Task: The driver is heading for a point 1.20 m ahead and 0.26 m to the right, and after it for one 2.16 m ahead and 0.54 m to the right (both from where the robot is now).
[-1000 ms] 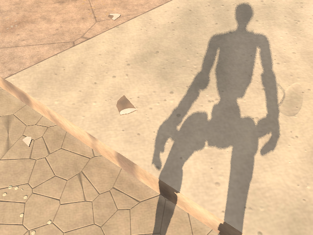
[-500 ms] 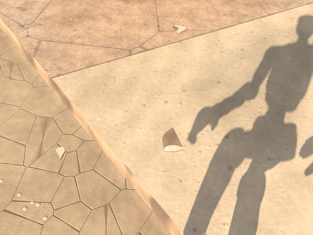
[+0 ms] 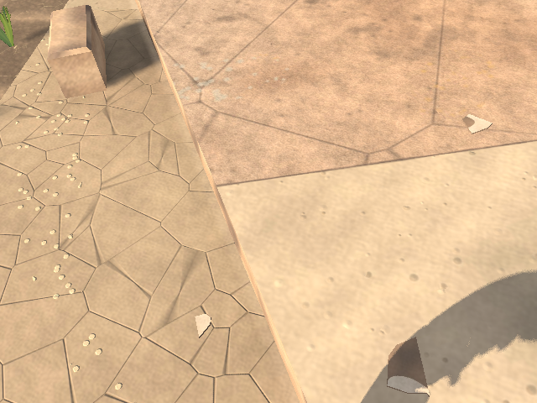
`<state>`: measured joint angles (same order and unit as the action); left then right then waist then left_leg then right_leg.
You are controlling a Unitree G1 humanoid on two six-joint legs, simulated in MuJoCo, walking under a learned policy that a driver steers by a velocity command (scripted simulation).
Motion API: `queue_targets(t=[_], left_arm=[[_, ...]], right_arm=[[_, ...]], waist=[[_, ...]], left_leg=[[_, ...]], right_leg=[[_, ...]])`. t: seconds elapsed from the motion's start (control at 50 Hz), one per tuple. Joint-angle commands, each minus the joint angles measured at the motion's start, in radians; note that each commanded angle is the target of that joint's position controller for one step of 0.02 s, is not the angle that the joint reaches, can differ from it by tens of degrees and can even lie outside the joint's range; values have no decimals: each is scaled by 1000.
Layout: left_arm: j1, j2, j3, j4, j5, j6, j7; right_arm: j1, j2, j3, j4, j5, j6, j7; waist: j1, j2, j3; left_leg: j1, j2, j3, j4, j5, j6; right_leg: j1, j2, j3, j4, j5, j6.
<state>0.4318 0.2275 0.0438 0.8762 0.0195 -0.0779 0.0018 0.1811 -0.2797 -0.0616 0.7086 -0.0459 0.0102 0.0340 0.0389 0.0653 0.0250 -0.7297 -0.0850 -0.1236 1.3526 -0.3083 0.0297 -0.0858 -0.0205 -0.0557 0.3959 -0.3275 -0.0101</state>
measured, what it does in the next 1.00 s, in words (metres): climbs, turning right: left foot, then right foot 0.14 m higher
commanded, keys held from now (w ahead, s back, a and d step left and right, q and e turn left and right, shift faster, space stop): w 0.32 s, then w+e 0.68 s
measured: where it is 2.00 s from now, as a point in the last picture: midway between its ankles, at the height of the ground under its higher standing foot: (390, 163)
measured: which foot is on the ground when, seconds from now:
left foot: up 0.00-0.20, down 0.22-0.80, up 0.82-1.00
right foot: down 0.00-0.22, up 0.24-0.72, down 0.74-1.00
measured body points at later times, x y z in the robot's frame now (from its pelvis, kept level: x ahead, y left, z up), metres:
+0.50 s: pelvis +0.26 +0.08 -0.01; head +0.25 +0.10 +0.44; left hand +0.42 +0.27 -0.12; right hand +0.21 -0.16 -0.14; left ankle +0.23 +0.11 -0.74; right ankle +0.29 -0.06 -0.43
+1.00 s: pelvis +0.55 +0.07 +0.09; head +0.57 +0.08 +0.54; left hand +0.66 +0.32 -0.06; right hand +0.68 -0.20 +0.03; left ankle +0.61 +0.20 -0.52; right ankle +0.48 +0.02 -0.60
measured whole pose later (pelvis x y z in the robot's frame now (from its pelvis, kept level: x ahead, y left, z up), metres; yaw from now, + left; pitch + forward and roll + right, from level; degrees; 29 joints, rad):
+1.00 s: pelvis +0.55 +0.07 +0.09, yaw -18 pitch +3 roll -2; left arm 0.34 0.26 0.04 0.91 0.05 -0.04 0.05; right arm 0.12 -0.21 0.01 0.57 -0.04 -0.04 -0.01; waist 0.03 -0.01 -0.03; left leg -0.77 0.04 -0.09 1.41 -0.36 -0.02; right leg -0.39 0.15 -0.03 0.88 -0.54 -0.13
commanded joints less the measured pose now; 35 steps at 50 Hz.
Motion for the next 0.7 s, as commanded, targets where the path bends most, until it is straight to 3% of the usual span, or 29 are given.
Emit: queue_targets(t=[0.02, 0.08, 0.12, 0.16, 0.18, 0.2, 0.22, 0.24, 0.26, 0.28, 0.3, 0.34, 0.36, 0.4, 0.44, 0.5, 0.52, 0.54, 0.56, 0.58, 0.62, 0.66, 0.68, 0.7], left_arm=[[-33, 128, 25, -43, 0, -21, 5], [-53, 129, 24, -44, -9, -17, 17], [-13, 158, 30, -20, -13, -18, 22], [-12, 191, 42, -9, -12, -9, 24], [-32, 204, 49, -14, -16, 1, 22], [-50, 196, 49, -23, -27, 5, 16], [13, 98, 29, -45, -24, 12, 9], [160, -1, 11, -69, -48, 19, 2], [84, 49, 24, -40, -19, 27, 14], [-46, 57, 23, -79, -8, 21, 13], [-120, 31, 15, -105, -3, 13, 13], [-128, -25, -6, -126, -5, 31, 7], [-141, -52, -17, -139, -11, 45, 4], [-204, -112, -44, -178, -14, 72, 14], [-263, -128, -63, -218, -14, 82, 25], [-359, -92, -69, -261, -4, 80, 32], [-399, -56, -66, -267, -1, 87, 27], [-435, -62, -64, -273, 10, 96, 24], [-437, -73, -70, -277, 11, 100, 21], [-403, -65, -64, -251, 4, 104, 18], [-429, -85, -72, -249, 2, 104, 14], [-443, -102, -84, -237, -9, 104, 9], [-472, -116, -95, -251, -17, 103, 7], [-491, -106, -95, -249, -22, 105, 4]], right_arm=[[-95, -28, 9, -128, -3, -11, 9], [-139, 6, 37, -143, 12, -12, 33], [-126, 10, 38, -134, 18, -11, 21], [11, -31, 18, -88, 16, -26, 3], [135, -52, 5, -41, 16, -38, -3], [236, -70, -6, 8, 4, -49, -12], [260, -147, -21, 17, -10, -53, -19], [277, -261, -46, 16, -10, -35, -15], [248, -203, -51, 20, 22, -21, -13], [177, -130, -29, 29, 23, -23, -17], [172, -87, -16, 55, 18, -35, -14], [194, 1, 17, 106, 14, -60, -14], [210, 17, 27, 133, 11, -72, -12], [255, 21, 34, 192, 9, -88, -13], [246, 26, 48, 215, 14, -91, -23], [222, 12, 70, 225, 26, -96, -37], [250, -14, 70, 218, 35, -100, -44], [309, -29, 68, 238, 35, -104, -54], [353, -40, 67, 255, 38, -103, -66], [388, -37, 65, 256, 40, -101, -74], [440, -36, 62, 267, 37, -88, -88], [426, -25, 68, 250, 43, -77, -99], [415, -43, 66, 250, 41, -70, -110], [410, -57, 62, 241, 38, -65, -124]], waist=[[-42, -194, 51], [-31, -189, 10], [-22, -199, -9], [-77, -215, -83], [-132, -222, -137], [-179, -201, -182], [-131, -40, -242], [-66, 284, -376], [-116, 126, -323], [-102, 45, -123], [-92, -9, -55], [-33, -25, -40], [-18, -28, -32], [-3, 4, 16], [27, -22, 61], [51, -71, 91], [17, -77, 98], [-16, -35, 102], [-18, -15, 85], [-32, -21, 47], [-50, -26, 7], [-39, -29, -21], [-16, -7, -26], [-17, 27, -31]], left_leg=[[-105, 46, 63, -163, 57, 0], [132, 112, 192, -550, 238, 4], [233, 81, 237, -655, 224, 31], [348, 47, 228, -751, 208, 71], [474, 37, 219, -854, 253, 90], [655, 48, 222, -935, 306, 84], [820, 229, 12, -887, 291, 79], [1034, 514, -473, -963, 420, 266], [924, 446, -491, -1074, 112, 285], [782, 398, -345, -1089, -31, 266], [697, 363, -277, -1086, 11, 242], [579, 320, -165, -1053, 96, 190], [534, 319, -136, -1061, 41, 168], [461, 334, -109, -1069, -41, 136], [382, 341, -54, -1105, -80, 90], [349, 279, 67, -1145, -6, -12], [331, 256, 103, -1209, 85, -19], [390, 255, 94, -1211, 219, 3], [502, 261, 104, -1198, 349, 20], [615, 262, 137, -1177, 528, 23], [798, 277, 180, -1140, 739, 32], [821, 273, 272, -1083, 1145, 7], [794, 291, 291, -1082, 1316, -6], [816, 328, 298, -1061, 1538, -5]], right_leg=[[17, -203, 102, -183, 633, -138], [18, -188, 37, -224, 773, -109], [105, -217, 28, -167, 1059, -94], [196, -222, 30, 30, 1245, -75], [188, -210, 31, 179, 1203, -69], [83, -157, 6, 368, 1006, -61], [-121, -72, -22, 666, 461, -52], [-433, 104, 5, 1120, -241, -14], [-562, 60, 105, 1318, -140, -33], [-681, 27, 65, 1417, -82, -45], [-746, 14, 45, 1506, -81, -66], [-814, 12, 69, 1638, -72, -100], [-860, 26, 87, 1682, -72, -108], [-1010, 68, 110, 1847, -78, -118], [-1102, 84, 145, 1856, -39, -111], [-1117, 75, 103, 1614, 54, -76], [-1046, 77, 38, 1442, 64, -55], [-1073, 82, -6, 1438, 26, -42], [-1113, 63, -19, 1406, -8, -44], [-1114, 48, -48, 1385, -26, -54], [-1131, 26, -91, 1314, -97, -89], [-967, 59, -165, 1133, -176, -131], [-842, 75, -168, 981, -202, -153], [-772, 104, -199, 903, -248, -167]])
Velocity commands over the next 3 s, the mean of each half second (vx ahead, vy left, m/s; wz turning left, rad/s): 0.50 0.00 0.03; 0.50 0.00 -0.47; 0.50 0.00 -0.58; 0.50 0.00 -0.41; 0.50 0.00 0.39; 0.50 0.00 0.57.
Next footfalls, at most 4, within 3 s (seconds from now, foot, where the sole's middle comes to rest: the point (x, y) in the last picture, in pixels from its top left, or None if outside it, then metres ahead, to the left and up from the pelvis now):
0.22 left None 0.27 0.11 -0.78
0.74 right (309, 365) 0.52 0.01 -0.64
1.16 left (257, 230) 0.90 0.15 -0.64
1.68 right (410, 198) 1.01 -0.28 -0.64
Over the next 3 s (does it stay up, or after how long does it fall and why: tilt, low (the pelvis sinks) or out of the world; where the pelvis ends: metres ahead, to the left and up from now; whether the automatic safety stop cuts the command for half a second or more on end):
stays up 1.54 -0.53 0.14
